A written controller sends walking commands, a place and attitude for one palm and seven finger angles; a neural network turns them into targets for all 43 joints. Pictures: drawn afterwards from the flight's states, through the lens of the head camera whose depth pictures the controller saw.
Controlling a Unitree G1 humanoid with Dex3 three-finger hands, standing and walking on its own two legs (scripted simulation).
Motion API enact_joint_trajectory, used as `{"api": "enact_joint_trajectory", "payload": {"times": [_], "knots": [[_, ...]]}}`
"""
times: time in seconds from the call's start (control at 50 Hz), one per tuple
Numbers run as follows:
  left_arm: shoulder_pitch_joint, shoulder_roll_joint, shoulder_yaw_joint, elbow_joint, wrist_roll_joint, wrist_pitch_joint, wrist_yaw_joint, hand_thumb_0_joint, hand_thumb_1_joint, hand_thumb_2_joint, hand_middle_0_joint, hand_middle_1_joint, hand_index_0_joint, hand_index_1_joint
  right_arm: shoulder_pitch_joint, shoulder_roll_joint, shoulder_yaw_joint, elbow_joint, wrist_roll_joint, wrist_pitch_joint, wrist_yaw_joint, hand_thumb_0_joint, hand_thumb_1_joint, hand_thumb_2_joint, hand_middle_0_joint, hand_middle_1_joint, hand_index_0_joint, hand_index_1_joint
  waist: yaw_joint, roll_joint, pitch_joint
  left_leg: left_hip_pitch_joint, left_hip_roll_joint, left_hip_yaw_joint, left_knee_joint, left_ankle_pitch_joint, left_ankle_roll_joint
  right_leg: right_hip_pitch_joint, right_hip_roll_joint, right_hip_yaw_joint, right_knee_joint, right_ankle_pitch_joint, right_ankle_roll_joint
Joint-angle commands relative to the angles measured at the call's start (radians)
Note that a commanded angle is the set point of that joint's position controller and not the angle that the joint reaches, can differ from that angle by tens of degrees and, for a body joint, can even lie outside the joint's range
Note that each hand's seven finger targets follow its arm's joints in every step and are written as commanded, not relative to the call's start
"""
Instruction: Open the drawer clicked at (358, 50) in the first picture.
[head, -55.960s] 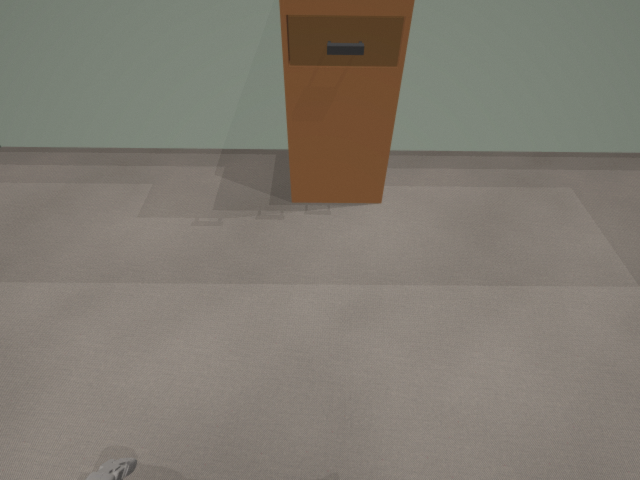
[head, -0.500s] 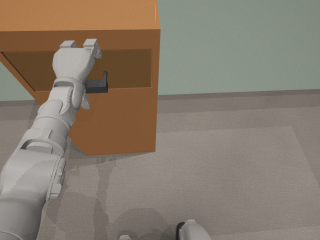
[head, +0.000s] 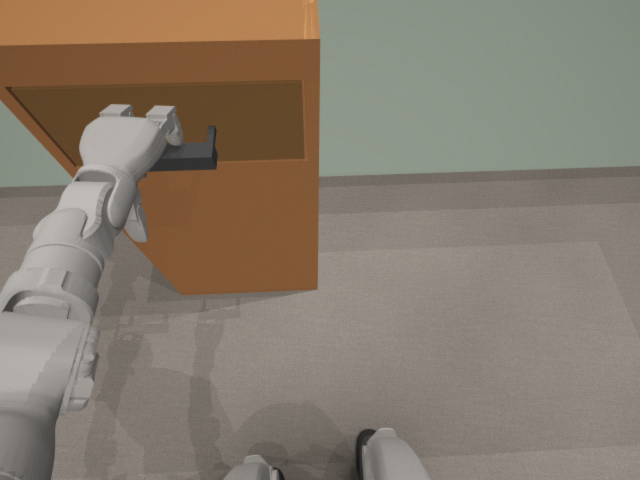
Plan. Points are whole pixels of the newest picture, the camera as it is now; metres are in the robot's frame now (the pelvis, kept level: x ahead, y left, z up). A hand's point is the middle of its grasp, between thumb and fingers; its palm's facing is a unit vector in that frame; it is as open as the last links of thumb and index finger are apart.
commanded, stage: lift the fingers back up to retry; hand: left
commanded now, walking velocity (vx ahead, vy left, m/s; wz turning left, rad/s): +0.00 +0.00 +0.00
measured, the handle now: (174, 145) +0.58 +0.19 +0.00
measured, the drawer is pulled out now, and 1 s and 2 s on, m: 0.00 0.00 0.00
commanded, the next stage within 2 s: re-aim the fingers above the handle in 0.88 s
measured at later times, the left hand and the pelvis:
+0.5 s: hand (156, 135) +0.53 +0.19 +0.07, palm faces -0.11 +0.02 -0.99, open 13.7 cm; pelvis +0.00 +0.00 +0.00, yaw -2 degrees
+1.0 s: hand (155, 136) +0.53 +0.19 +0.07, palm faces -0.02 +0.01 -1.00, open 13.6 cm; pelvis +0.02 +0.01 +0.01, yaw -1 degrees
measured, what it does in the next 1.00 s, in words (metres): stands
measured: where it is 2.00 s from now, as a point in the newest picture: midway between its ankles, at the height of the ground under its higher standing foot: outside the picture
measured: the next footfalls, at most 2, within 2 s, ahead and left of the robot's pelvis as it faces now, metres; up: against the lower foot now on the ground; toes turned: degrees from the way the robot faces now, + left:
none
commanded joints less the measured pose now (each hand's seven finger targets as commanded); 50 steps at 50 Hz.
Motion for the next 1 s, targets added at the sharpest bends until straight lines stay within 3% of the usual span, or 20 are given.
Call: {"api": "enact_joint_trajectory", "payload": {"times": [0.0, 0.04, 0.1, 0.16, 0.2, 0.24, 0.26, 0.32, 0.4, 0.48, 0.54, 0.6, 0.62, 0.7, 0.74, 0.78, 0.8, 0.86, 0.92, 0.98], "knots": [[-0.687, 0.206, 0.086, -0.311, -0.009, -0.019, 0.164, 0.0, -0.5, 0.3, -0.3, -1.2, -0.3, -1.2, 0.161, -0.139, -0.076, -0.007, -0.02, -0.041, 0.014, 0.0, -0.9, -0.9, 0.2, 0.3, 0.2, 0.3, -0.077, 0.156, -0.601, 0.286, -0.054, -0.059, -0.033, 0.348, 0.014, 0.23, 0.08, 0.004, -0.023, 0.167, -0.049], [-0.683, 0.209, 0.091, -0.25, -0.001, 0.037, 0.207, 0.0, -0.5, 0.3, -0.3, -1.2, -0.3, -1.2, 0.158, -0.141, -0.069, 0.008, -0.025, -0.032, 0.026, 0.0, -0.9, -0.9, 0.2, 0.3, 0.2, 0.3, -0.082, 0.142, -0.59, 0.273, -0.055, -0.06, -0.029, 0.393, 0.012, 0.235, 0.083, -0.011, -0.02, 0.193, -0.047], [-0.637, 0.246, 0.122, -0.115, 0.01, 0.17, 0.236, 0.0, -0.5, 0.3, -0.3, -1.2, -0.3, -1.2, 0.136, -0.15, -0.053, 0.017, -0.025, -0.012, 0.049, 0.0, -0.9, -0.9, 0.2, 0.3, 0.2, 0.3, -0.057, 0.139, -0.541, 0.219, -0.056, -0.047, -0.054, 0.402, 0.007, 0.277, 0.083, -0.019, -0.022, 0.218, -0.048], [-0.571, 0.227, 0.089, 0.02, 0.015, 0.3, 0.194, 0.0, -0.5, 0.3, -0.3, -1.2, -0.3, -1.2, 0.118, -0.156, -0.04, 0.011, -0.01, 0.014, 0.063, 0.0, -0.9, -0.9, 0.2, 0.3, 0.2, 0.3, -0.046, 0.09, -0.487, 0.178, -0.051, -0.027, -0.08, 0.422, 0.007, 0.334, 0.083, -0.02, -0.036, 0.267, -0.044], [-0.602, 0.209, 0.055, 0.043, 0.016, 0.34, 0.164, 0.0, -0.5, 0.3, -0.3, -1.2, -0.3, -1.2, 0.107, -0.158, -0.036, 0.002, 0.001, 0.028, 0.057, 0.0, -0.9, -0.9, 0.2, 0.3, 0.2, 0.3, -0.065, 0.02, -0.447, 0.151, -0.051, -0.017, -0.106, 0.365, 0.016, 0.364, 0.082, -0.014, -0.064, 0.253, -0.036], [-0.604, 0.243, 0.062, 0.075, 0.023, 0.358, 0.134, 0.0, -0.5, 0.3, -0.3, -1.2, -0.3, -1.2, 0.095, -0.164, -0.028, -0.004, 0.01, 0.037, 0.046, 0.0, -0.9, -0.9, 0.2, 0.3, 0.2, 0.3, -0.067, -0.027, -0.408, 0.125, -0.053, -0.012, -0.129, 0.301, 0.023, 0.379, 0.079, -0.007, -0.082, 0.217, -0.031], [-0.603, 0.216, 0.038, 0.091, 0.018, 0.364, 0.114, 0.0, -0.5, 0.3, -0.3, -1.2, -0.3, -1.2, 0.092, -0.161, -0.025, -0.011, 0.016, 0.039, 0.039, 0.0, -0.9, -0.9, 0.2, 0.3, 0.2, 0.3, -0.076, -0.052, -0.379, 0.118, -0.054, -0.01, -0.142, 0.264, 0.026, 0.378, 0.078, -0.005, -0.095, 0.191, -0.029], [-0.582, 0.268, 0.071, 0.095, -0.016, 0.332, 0.045, 0.0, -0.5, 0.3, -0.3, -1.2, -0.3, -1.2, 0.081, -0.167, -0.016, -0.027, 0.019, 0.04, 0.018, 0.0, -0.9, -0.9, 0.2, 0.3, 0.2, 0.3, -0.074, -0.116, -0.35, 0.091, -0.056, -0.002, -0.16, 0.193, 0.033, 0.416, 0.07, 0.008, -0.113, 0.152, -0.022], [-0.539, 0.263, 0.057, 0.055, -0.004, 0.23, -0.013, 0.0, -0.5, 0.3, -0.3, -1.2, -0.3, -1.2, 0.086, -0.157, -0.012, -0.061, 0.02, 0.02, -0.003, 0.0, -0.9, -0.9, 0.2, 0.3, 0.2, 0.3, -0.065, -0.085, -0.342, 0.087, -0.053, -0.004, -0.154, 0.14, 0.038, 0.38, 0.066, 0.014, -0.102, 0.095, -0.023], [-0.482, 0.242, 0.06, -0.003, 0.002, 0.133, -0.012, 0.0, -0.5, 0.3, -0.3, -1.2, -0.3, -1.2, 0.1, -0.147, -0.016, -0.085, 0.012, -0.001, -0.007, 0.0, -0.9, -0.9, 0.2, 0.3, 0.2, 0.3, -0.047, -0.07, -0.37, 0.078, -0.054, -0.005, -0.128, 0.141, 0.037, 0.363, 0.067, 0.018, -0.085, 0.093, -0.027], [-0.531, 0.279, 0.091, -0.069, -0.002, 0.079, 0.018, 0.0, -0.5, 0.3, -0.3, -1.2, -0.3, -1.2, 0.117, -0.147, -0.025, -0.085, 0.007, -0.012, -0.006, 0.0, -0.9, -0.9, 0.2, 0.3, 0.2, 0.3, -0.052, -0.053, -0.422, 0.072, -0.055, -0.011, -0.108, 0.139, 0.038, 0.362, 0.068, 0.027, -0.074, 0.088, -0.027], [-0.587, 0.295, 0.126, -0.181, 0.002, 0.038, 0.073, 0.0, -0.5, 0.3, -0.3, -1.2, -0.3, -1.2, 0.138, -0.146, -0.044, -0.072, -0.005, -0.022, 0.004, 0.0, -0.9, -0.9, 0.2, 0.3, 0.2, 0.3, -0.044, 0.025, -0.543, 0.142, -0.056, -0.025, -0.087, 0.219, 0.035, 0.36, 0.075, 0.024, -0.049, 0.139, -0.037], [-0.624, 0.269, 0.115, -0.237, 0.004, 0.024, 0.093, 0.0, -0.5, 0.3, -0.3, -1.2, -0.3, -1.2, 0.142, -0.14, -0.055, -0.066, -0.01, -0.025, 0.008, 0.0, -0.9, -0.9, 0.2, 0.3, 0.2, 0.3, -0.047, 0.056, -0.595, 0.185, -0.056, -0.031, -0.074, 0.269, 0.032, 0.354, 0.077, 0.022, -0.042, 0.168, -0.04], [-0.648, 0.207, 0.095, -0.239, 0.008, 0.055, 0.166, 0.0, -0.5, 0.3, -0.3, -1.2, -0.3, -1.2, 0.163, -0.144, -0.072, -0.015, -0.021, -0.025, 0.03, 0.0, -0.9, -0.9, 0.2, 0.3, 0.2, 0.3, -0.06, 0.119, -0.592, 0.277, -0.042, -0.057, -0.059, 0.385, 0.012, 0.272, 0.086, -0.005, -0.036, 0.189, -0.045], [-0.64, 0.216, 0.101, -0.177, 0.009, 0.103, 0.187, 0.0, -0.5, 0.3, -0.3, -1.2, -0.3, -1.2, 0.161, -0.15, -0.067, 0.007, -0.022, -0.016, 0.037, 0.0, -0.9, -0.9, 0.2, 0.3, 0.2, 0.3, -0.071, 0.088, -0.552, 0.258, -0.042, -0.054, -0.064, 0.405, 0.015, 0.278, 0.086, -0.012, -0.044, 0.208, -0.042], [-0.61, 0.184, 0.086, -0.138, 0.008, 0.156, 0.192, 0.0, -0.5, 0.3, -0.3, -1.2, -0.3, -1.2, 0.152, -0.147, -0.065, 0.012, -0.02, -0.008, 0.049, 0.0, -0.9, -0.9, 0.2, 0.3, 0.2, 0.3, -0.056, 0.101, -0.526, 0.265, -0.041, -0.051, -0.081, 0.423, 0.009, 0.289, 0.087, -0.018, -0.055, 0.215, -0.046], [-0.597, 0.169, 0.071, -0.129, 0.009, 0.18, 0.188, 0.0, -0.5, 0.3, -0.3, -1.2, -0.3, -1.2, 0.146, -0.147, -0.064, 0.012, -0.018, -0.005, 0.053, 0.0, -0.9, -0.9, 0.2, 0.3, 0.2, 0.3, -0.05, 0.122, -0.53, 0.277, -0.04, -0.048, -0.087, 0.44, 0.005, 0.294, 0.088, -0.02, -0.056, 0.223, -0.047], [-0.55, 0.131, 0.042, -0.085, 0.01, 0.241, 0.152, 0.0, -0.5, 0.3, -0.3, -1.2, -0.3, -1.2, 0.137, -0.144, -0.061, 0.007, -0.008, 0.01, 0.059, 0.0, -0.9, -0.9, 0.2, 0.3, 0.2, 0.3, -0.041, 0.089, -0.513, 0.29, -0.033, -0.041, -0.099, 0.507, 0.004, 0.33, 0.091, -0.023, -0.066, 0.274, -0.046], [-0.518, 0.144, 0.055, -0.077, 0.0, 0.251, 0.116, 0.0, -0.5, 0.3, -0.3, -1.2, -0.3, -1.2, 0.114, -0.147, -0.057, -0.005, -0.002, 0.022, 0.053, 0.0, -0.9, -0.9, 0.2, 0.3, 0.2, 0.3, -0.039, 0.014, -0.468, 0.261, -0.035, -0.029, -0.124, 0.467, 0.016, 0.387, 0.09, -0.016, -0.089, 0.293, -0.043], [-0.479, 0.116, 0.029, -0.085, -0.003, 0.233, 0.077, 0.0, -0.5, 0.3, -0.3, -1.2, -0.3, -1.2, 0.104, -0.139, -0.053, -0.025, 0.003, 0.021, 0.042, 0.0, -0.9, -0.9, 0.2, 0.3, 0.2, 0.3, -0.033, -0.011, -0.425, 0.244, -0.04, -0.02, -0.147, 0.422, 0.023, 0.413, 0.086, -0.01, -0.1, 0.289, -0.041]]}}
